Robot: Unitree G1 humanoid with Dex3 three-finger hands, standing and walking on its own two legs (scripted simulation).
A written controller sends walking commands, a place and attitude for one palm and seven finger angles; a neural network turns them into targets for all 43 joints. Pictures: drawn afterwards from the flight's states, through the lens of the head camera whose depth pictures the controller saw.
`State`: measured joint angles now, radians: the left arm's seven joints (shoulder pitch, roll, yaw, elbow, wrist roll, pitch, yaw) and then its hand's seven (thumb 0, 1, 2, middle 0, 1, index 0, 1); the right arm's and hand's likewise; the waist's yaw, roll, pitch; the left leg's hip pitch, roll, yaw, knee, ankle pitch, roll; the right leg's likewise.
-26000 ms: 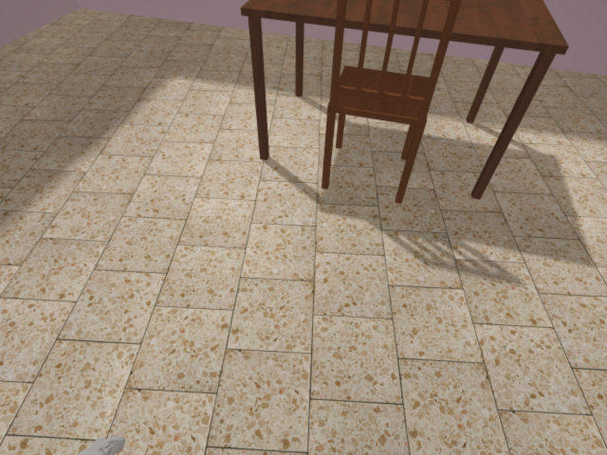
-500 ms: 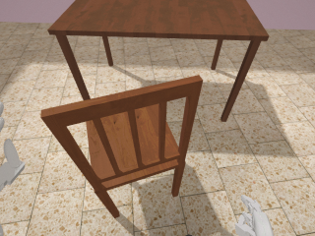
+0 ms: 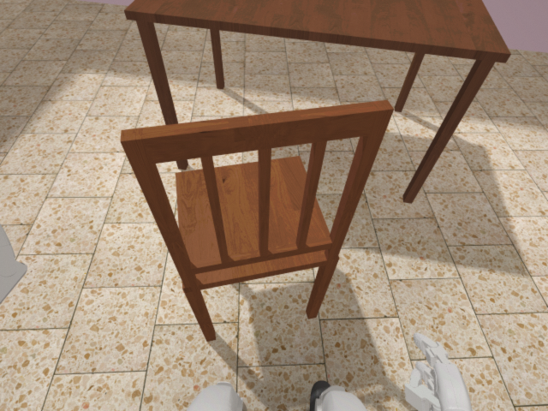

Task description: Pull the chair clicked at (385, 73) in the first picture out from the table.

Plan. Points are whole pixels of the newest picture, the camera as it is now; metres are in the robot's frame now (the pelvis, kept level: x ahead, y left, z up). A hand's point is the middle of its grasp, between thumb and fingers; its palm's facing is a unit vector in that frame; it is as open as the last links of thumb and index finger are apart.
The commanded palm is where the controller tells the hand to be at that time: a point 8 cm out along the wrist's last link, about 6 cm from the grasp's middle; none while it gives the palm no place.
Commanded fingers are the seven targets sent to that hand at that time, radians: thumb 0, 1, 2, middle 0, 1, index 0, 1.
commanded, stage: step back with the hand held close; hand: left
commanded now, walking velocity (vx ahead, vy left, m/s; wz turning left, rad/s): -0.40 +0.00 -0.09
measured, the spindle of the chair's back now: (263, 209) +0.47 +0.06 -0.04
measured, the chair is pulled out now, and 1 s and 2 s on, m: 0.58 0.58 0.58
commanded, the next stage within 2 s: stop stepping back and stand still in 0.16 s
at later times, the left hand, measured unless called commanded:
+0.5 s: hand (17, 317) +0.17 +0.25 +0.17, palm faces +0.35 -0.79 -0.51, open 7.4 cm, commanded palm +0.09 +0.30 +0.20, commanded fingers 0.00 0.90 0.90 -0.20 -0.30 -0.20 -0.30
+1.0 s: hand (24, 348) +0.14 +0.23 +0.17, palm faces +0.41 -0.80 -0.44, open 7.4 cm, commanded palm +0.08 +0.27 +0.20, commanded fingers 0.00 0.90 0.90 -0.20 -0.30 -0.20 -0.30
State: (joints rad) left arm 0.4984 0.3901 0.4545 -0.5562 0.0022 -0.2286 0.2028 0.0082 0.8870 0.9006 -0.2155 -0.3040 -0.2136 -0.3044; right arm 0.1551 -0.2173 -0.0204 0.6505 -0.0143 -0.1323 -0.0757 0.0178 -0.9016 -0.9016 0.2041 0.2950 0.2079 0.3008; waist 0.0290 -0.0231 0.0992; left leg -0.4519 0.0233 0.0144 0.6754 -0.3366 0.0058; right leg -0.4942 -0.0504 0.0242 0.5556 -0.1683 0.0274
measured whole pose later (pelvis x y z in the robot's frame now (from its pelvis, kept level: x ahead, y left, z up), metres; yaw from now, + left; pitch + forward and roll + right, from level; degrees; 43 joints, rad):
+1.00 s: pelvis -0.07 -0.02 +0.02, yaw -2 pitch -1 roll -1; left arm 0.54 0.36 0.38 -0.45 -0.03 -0.17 0.17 0.01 0.89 0.90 -0.21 -0.30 -0.21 -0.30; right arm 0.24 -0.22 -0.01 0.67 0.01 -0.11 -0.06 0.02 -0.90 -0.90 0.20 0.30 0.21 0.30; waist 0.00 0.01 0.05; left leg -0.19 0.07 0.04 0.49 -0.28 -0.03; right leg -0.23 0.01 -0.06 0.45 -0.20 -0.02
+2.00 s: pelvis -0.07 -0.01 +0.02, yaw -1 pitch -2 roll +0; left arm 0.32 0.13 -0.01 1.06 0.01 0.01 0.03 0.00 0.91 0.90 -0.20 -0.30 -0.20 -0.30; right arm 0.35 -0.12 0.01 1.06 -0.02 0.00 -0.02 0.01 -0.91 -0.90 0.20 0.29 0.20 0.30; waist 0.00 0.01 0.05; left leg -0.17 0.03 0.04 0.45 -0.25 -0.01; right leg -0.23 -0.04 -0.07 0.46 -0.20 0.00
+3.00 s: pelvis -0.07 -0.02 +0.02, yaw -1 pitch -2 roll +0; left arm 0.32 0.11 0.00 1.09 0.01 0.00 0.04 0.00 0.91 0.90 -0.20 -0.30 -0.20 -0.30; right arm 0.35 -0.10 0.00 1.10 -0.01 -0.01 -0.03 0.01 -0.91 -0.90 0.20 0.29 0.20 0.30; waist 0.00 0.00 0.07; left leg -0.16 0.05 0.04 0.44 -0.25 -0.02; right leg -0.21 -0.02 -0.07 0.45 -0.20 -0.01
